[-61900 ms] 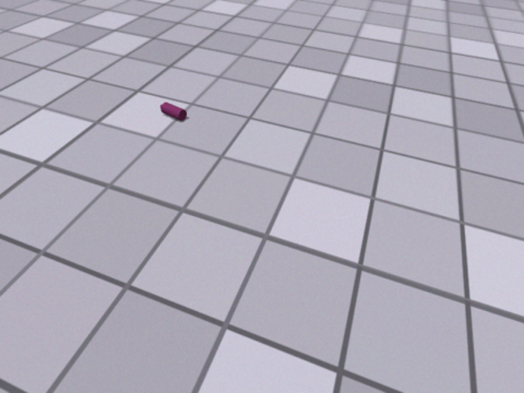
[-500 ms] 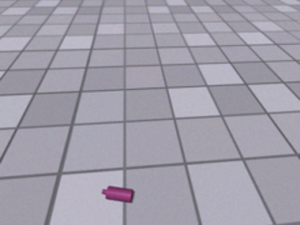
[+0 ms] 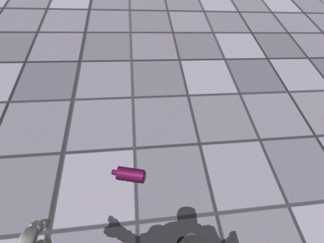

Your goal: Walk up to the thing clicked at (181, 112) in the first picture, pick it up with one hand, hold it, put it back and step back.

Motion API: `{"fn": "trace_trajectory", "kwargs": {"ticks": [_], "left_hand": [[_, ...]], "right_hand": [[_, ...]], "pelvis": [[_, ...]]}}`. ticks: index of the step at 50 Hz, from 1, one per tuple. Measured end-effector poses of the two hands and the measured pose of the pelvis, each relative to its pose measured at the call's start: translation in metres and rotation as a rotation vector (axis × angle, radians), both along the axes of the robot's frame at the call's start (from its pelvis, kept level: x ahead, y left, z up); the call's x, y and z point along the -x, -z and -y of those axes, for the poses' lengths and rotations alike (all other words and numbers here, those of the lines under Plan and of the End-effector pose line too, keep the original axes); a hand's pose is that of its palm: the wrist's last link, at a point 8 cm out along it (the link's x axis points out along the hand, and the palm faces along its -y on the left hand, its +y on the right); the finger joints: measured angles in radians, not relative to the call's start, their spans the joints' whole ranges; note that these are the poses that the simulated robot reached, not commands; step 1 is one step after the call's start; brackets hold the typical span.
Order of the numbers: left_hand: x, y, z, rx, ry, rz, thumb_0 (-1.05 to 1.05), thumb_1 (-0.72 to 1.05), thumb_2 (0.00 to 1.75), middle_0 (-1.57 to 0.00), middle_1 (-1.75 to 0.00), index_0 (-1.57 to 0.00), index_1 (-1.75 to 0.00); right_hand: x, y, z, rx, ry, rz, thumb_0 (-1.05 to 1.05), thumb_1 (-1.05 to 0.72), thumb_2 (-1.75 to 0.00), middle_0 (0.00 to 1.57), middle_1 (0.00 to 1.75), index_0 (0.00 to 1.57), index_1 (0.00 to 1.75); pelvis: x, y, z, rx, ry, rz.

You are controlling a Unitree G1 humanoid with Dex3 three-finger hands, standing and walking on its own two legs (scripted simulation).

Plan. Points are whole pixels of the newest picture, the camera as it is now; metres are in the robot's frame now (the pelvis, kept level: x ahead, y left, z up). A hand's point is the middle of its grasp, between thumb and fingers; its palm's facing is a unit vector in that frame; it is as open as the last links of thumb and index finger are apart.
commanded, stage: step back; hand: left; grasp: from above
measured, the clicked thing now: (127, 174) +0.54 +0.15 -0.72
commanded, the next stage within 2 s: none
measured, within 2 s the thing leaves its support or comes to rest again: neither
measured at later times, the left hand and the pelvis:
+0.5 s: hand out of the picture +0.02 +0.28 -0.14, palm faces -0.11 -0.91 -0.41, open 7.4 cm; pelvis -0.10 +0.02 +0.00, yaw -7 degrees
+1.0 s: hand out of the picture -0.11 +0.28 -0.14, palm faces -0.04 -0.94 -0.34, open 7.4 cm; pelvis -0.24 +0.03 +0.01, yaw -2 degrees
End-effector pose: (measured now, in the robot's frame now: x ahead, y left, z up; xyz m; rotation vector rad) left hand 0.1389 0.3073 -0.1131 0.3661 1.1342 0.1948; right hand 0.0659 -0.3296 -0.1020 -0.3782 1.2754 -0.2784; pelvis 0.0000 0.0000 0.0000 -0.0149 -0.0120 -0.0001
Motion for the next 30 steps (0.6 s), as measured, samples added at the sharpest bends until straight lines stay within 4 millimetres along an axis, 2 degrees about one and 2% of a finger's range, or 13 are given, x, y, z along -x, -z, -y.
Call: {"fn": "trace_trajectory", "kwargs": {"ticks": [3,7,14,20,25,30], "left_hand": [[-0.002,0.006,-0.011,0.017,-0.005,0.027,0.01,0.9,0.89,-0.21,-0.3,-0.2,-0.3],[0.012,0.003,-0.014,0.039,-0.005,0.001,0.01,0.9,0.89,-0.2,-0.29,-0.2,-0.3],[0.061,0.003,-0.02,0.034,0.021,-0.076,0.0,0.9,0.89,-0.21,-0.29,-0.2,-0.3],[0.098,0.0,-0.021,-0.005,0.045,-0.112,0.01,0.9,0.89,-0.21,-0.3,-0.2,-0.3],[0.125,-0.011,-0.014,-0.038,0.054,-0.08,0.01,0.9,0.89,-0.21,-0.29,-0.2,-0.3],[0.155,-0.027,-0.007,-0.043,0.042,-0.042,0.01,0.9,0.89,-0.21,-0.3,-0.2,-0.3]], "right_hand": [[0.024,-0.005,-0.018,0.013,-0.002,-0.038,0.0,-0.91,-0.9,0.2,0.3,0.21,0.3],[0.046,-0.018,-0.037,0.008,0.004,-0.059,0.01,-0.91,-0.9,0.2,0.3,0.21,0.3],[0.051,-0.017,-0.052,0.007,0.03,0.037,0.01,-0.9,-0.9,0.2,0.3,0.21,0.3],[0.058,-0.001,-0.053,-0.038,0.03,0.133,0.0,-0.9,-0.9,0.2,0.3,0.21,0.3],[0.076,0.015,-0.042,-0.079,0.04,0.168,0.0,-0.9,-0.9,0.2,0.3,0.21,0.3],[0.101,0.009,-0.034,-0.093,0.04,0.149,0.01,-0.9,-0.9,0.2,0.3,0.21,0.3]], "pelvis": [[0.013,-0.001,-0.011,-0.014,0.016,0.02],[0.023,-0.013,-0.02,0.021,0.004,0.001],[0.043,-0.015,-0.032,0.002,0.059,0.003],[0.071,-0.006,-0.03,-0.018,0.101,0.027],[0.097,0.001,-0.019,-0.004,0.115,0.046],[0.12,-0.008,-0.011,-0.046,0.114,0.045]]}}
